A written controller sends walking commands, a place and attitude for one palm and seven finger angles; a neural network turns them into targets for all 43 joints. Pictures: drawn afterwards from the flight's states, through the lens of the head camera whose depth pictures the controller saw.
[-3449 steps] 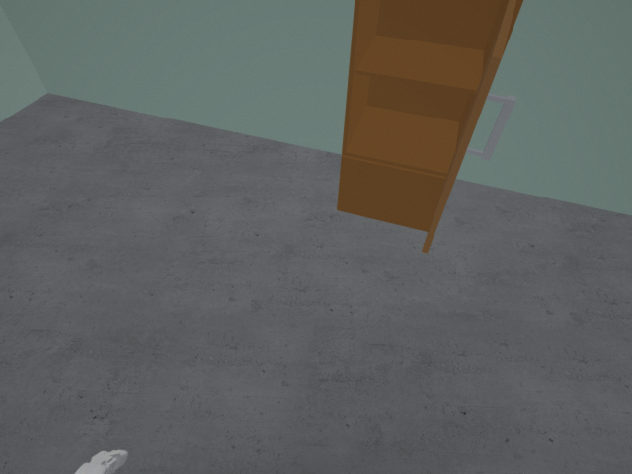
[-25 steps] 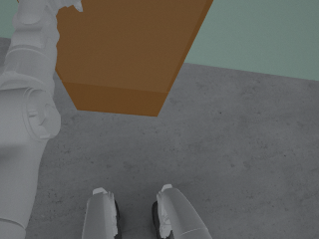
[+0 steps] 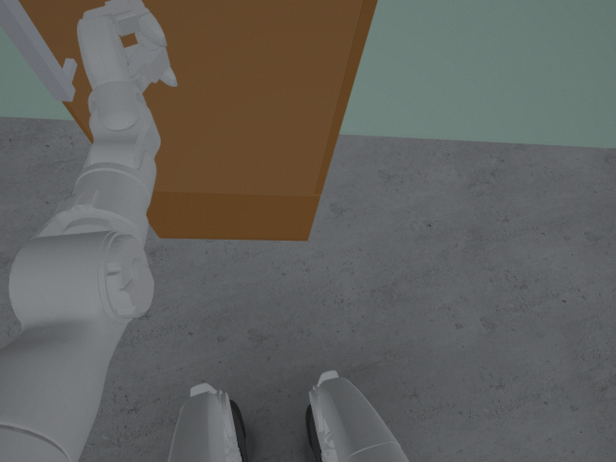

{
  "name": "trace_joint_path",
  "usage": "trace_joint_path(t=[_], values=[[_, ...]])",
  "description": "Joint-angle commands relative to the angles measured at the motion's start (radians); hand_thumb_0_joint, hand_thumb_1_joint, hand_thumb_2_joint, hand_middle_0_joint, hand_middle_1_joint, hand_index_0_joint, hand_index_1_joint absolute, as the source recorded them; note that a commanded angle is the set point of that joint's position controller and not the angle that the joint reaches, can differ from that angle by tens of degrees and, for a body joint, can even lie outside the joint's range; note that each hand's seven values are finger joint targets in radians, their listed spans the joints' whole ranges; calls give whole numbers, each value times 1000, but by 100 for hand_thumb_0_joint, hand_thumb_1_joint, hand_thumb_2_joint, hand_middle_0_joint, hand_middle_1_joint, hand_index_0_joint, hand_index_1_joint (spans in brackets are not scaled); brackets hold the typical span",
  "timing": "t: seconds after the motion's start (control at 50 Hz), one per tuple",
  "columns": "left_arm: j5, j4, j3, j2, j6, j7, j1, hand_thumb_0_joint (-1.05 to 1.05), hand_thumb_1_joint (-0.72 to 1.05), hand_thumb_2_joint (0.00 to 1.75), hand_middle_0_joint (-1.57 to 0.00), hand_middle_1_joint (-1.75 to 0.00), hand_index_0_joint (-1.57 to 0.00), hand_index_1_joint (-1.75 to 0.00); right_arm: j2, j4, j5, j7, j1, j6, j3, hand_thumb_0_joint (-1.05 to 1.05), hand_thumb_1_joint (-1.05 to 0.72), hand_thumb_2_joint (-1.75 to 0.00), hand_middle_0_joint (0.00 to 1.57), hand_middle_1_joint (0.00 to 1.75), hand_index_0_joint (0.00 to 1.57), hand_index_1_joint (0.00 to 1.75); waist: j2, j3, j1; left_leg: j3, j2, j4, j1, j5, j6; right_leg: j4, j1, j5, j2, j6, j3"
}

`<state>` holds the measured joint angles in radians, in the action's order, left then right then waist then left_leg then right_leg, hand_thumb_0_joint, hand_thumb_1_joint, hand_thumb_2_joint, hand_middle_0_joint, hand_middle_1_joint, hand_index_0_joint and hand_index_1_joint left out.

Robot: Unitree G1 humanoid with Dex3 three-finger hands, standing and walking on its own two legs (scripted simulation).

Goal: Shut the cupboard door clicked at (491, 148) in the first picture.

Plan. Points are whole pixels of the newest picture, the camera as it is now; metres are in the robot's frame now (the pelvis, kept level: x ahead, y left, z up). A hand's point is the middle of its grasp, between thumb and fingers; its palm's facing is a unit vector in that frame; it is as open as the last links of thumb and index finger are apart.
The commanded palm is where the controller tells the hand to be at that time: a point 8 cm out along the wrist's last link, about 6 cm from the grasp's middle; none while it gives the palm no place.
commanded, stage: pull the fist back off the door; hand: left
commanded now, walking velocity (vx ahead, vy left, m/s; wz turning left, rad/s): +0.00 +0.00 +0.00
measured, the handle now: (35, 31) +0.63 +0.21 +0.10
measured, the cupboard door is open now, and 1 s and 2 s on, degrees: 0 0 0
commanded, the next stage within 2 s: draw the hand back to the body in 0.26 s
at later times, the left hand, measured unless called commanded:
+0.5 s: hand (151, 88) +0.52 +0.08 +0.12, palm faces +0.15 -0.99 -0.03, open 3.1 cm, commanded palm +0.46 +0.14 +0.12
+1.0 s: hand (26, 198) +0.37 +0.15 +0.18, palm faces +0.12 -0.98 -0.17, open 3.1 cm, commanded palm +0.33 +0.21 +0.20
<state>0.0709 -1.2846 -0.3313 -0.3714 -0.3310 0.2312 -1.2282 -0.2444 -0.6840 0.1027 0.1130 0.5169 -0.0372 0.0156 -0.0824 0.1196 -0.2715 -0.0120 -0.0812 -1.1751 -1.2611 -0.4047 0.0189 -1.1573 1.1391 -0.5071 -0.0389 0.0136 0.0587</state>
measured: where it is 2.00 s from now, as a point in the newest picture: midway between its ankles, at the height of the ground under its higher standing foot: (282, 460)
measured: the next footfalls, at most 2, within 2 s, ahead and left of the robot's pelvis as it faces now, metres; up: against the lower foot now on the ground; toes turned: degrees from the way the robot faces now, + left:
none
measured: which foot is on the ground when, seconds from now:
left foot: down 0.00-1.00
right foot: down 0.00-1.00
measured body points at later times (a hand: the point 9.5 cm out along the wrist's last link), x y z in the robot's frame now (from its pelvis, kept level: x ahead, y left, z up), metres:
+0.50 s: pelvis +0.04 -0.03 +0.03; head +0.14 -0.03 +0.47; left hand +0.51 +0.14 +0.12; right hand +0.10 -0.29 -0.09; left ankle +0.07 +0.11 -0.63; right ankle +0.01 -0.12 -0.63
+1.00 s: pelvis +0.04 -0.01 +0.09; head +0.04 -0.03 +0.54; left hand +0.36 +0.21 +0.19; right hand +0.18 -0.25 -0.02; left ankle +0.07 +0.11 -0.63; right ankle +0.01 -0.12 -0.63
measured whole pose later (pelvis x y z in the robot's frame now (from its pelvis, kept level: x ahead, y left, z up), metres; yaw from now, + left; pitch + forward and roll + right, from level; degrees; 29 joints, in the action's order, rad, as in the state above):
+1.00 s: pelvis +0.04 -0.01 +0.09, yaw +2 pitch +4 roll +0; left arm -0.10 -0.31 -0.08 -0.23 -0.16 0.03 -0.14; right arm -0.25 -0.58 -0.06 -0.04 0.25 0.05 0.01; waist -0.05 0.07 -0.03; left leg -0.06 -0.03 -0.66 -0.44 -0.29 0.00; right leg -0.68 0.35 -0.40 -0.01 0.02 0.02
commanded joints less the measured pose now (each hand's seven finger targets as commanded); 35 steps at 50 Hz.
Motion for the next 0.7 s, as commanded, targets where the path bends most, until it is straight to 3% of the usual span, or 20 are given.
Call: trace_joint_path(t=[0.0, 0.02, 0.06, 0.1, 0.14, 0.16, 0.2, 0.24, 0.3, 0.36, 0.38, 0.4, 0.44, 0.5, 0.52, 0.56, 0.62, 0.68], values=[[-15, 324, 1, -112, -117, 16, -393, 0, 90, 90, -130, -150, -130, -150, -183, 44, -12, -11, 175, 9, -88, 0, -90, -90, 20, 30, 20, 30, -82, 611, 37, 83, 41, 129, 650, 290, 2, 202, -213, 305, -29, 3, -10], [-22, 352, 18, -77, -127, 18, -369, 0, 90, 90, -130, -150, -130, -150, -176, 47, -17, -10, 165, 12, -92, 0, -90, -90, 20, 30, 20, 30, -69, 618, 38, 70, 46, 129, 655, 309, 4, 209, -238, 342, -28, -1, -13], [-29, 366, 3, -76, -142, 21, -285, 0, 90, 90, -130, -150, -130, -150, -170, 47, -20, -12, 158, 20, -98, 0, -90, -90, 20, 30, 20, 30, -15, 593, 55, 49, 53, 137, 627, 333, 8, 220, -317, 415, -26, -6, -24], [-29, 418, 35, -31, -162, 16, -240, 0, 90, 90, -130, -150, -130, -150, -162, 51, -23, -13, 142, 24, -102, 0, -90, -90, 20, 30, 20, 30, -19, 582, 63, 37, 59, 142, 649, 366, 7, 220, -343, 478, -22, -6, -29], [-42, 435, 31, -12, -175, 13, -134, 0, 90, 90, -130, -150, -130, -150, -155, 58, -30, -14, 121, 29, -108, 0, -90, -90, 20, 30, 20, 30, 17, 564, 85, 20, 65, 150, 643, 379, 8, 233, -397, 535, -19, -11, -37], [-46, 432, 60, 26, -175, 7, -95, 0, 90, 90, -130, -150, -130, -150, -149, 63, -33, -14, 108, 31, -106, 0, -90, -90, 20, 30, 20, 30, 45, 531, 84, 13, 70, 160, 621, 363, 10, 241, -419, 550, -17, -14, -40], [-44, 419, 68, 16, -181, 1, -130, 0, 90, 90, -130, -150, -130, -150, -147, 50, -37, -22, 100, 37, -105, 0, -90, -90, 20, 30, 20, 30, 63, 467, 68, 2, 76, 158, 588, 333, 16, 253, -428, 578, -9, -23, -59], [-46, 421, 76, 19, -192, -7, -138, 0, 90, 90, -130, -150, -130, -150, -144, 49, -41, -30, 77, 39, -108, 0, -90, -90, 20, 30, 20, 30, 77, 469, 65, 1, 79, 155, 589, 324, 17, 256, -438, 594, -1, -27, -68], [-59, 438, 132, 74, -213, -25, -182, 0, 90, 90, -130, -150, -130, -150, -139, 43, -44, -35, 54, 39, -108, 0, -90, -90, 20, 30, 20, 30, 43, 470, 54, 7, 82, 151, 641, 345, 16, 249, -406, 602, 2, -25, -66], [-75, 396, 126, 86, -216, -41, -117, 0, 90, 90, -130, -150, -130, -150, -137, 48, -47, -36, 24, 39, -109, 0, -90, -90, 20, 30, 20, 30, 54, 491, 72, 6, 84, 143, 648, 355, 13, 247, -407, 614, 5, -27, -68], [-74, 400, 87, 37, -213, -47, -68, 0, 90, 90, -130, -150, -130, -150, -142, 55, -48, -38, 22, 46, -109, 0, -90, -90, 20, 30, 20, 30, 69, 510, 99, 6, 84, 157, 645, 357, 11, 245, -449, 622, 6, -25, -68], [-82, 450, 74, 22, -213, -54, -19, 0, 90, 90, -130, -150, -130, -150, -146, 75, -51, -40, 13, 50, -110, 0, -90, -90, 20, 30, 20, 30, 34, 550, 126, -2, 88, 165, 680, 394, 12, 240, -482, 662, 6, -22, -72], [-97, 526, 81, 34, -197, -74, 75, 0, 90, 90, -130, -150, -130, -150, -135, 108, -65, -41, -12, 56, -104, 0, -90, -90, 20, 30, 20, 30, 42, 574, 158, -11, 89, 191, 718, 425, 12, 255, -548, 711, 6, -21, -68], [-130, 634, 83, 30, -147, -100, 230, 0, 90, 90, -130, -150, -130, -150, -133, 155, -87, -52, -39, 65, -98, 0, -90, -90, 20, 30, 20, 30, 106, 526, 187, -25, 94, 246, 713, 397, 19, 304, -655, 760, 4, -29, -76], [-146, 670, 95, 41, -128, -109, 258, 0, 90, 90, -130, -150, -130, -150, -130, 165, -99, -58, -60, 67, -95, 0, -90, -90, 20, 30, 20, 30, 141, 487, 183, -32, 94, 268, 700, 367, 20, 330, -681, 771, 8, -39, -79], [-164, 753, 97, 27, -107, -121, 269, 0, 90, 90, -130, -150, -130, -150, -130, 172, -111, -72, -83, 66, -91, 0, -90, -90, 20, 30, 20, 30, 150, 444, 184, -30, 93, 303, 718, 328, 22, 363, -707, 742, 11, -42, -82], [-183, 852, 140, 52, -100, -140, 301, 0, 90, 90, -130, -150, -130, -150, -126, 171, -124, -90, -121, 52, -87, 0, -90, -90, 20, 30, 20, 30, 110, 387, 181, -24, 86, 346, 798, 299, 23, 411, -674, 618, 4, -33, -71], [-202, 879, 167, 66, -85, -168, 377, 0, 90, 90, -130, -150, -130, -150, -125, 167, -133, -102, -158, 33, -81, 0, -90, -90, 20, 30, 20, 30, 114, 314, 184, -18, 82, 385, 835, 247, 23, 461, -656, 508, 4, -31, -66]])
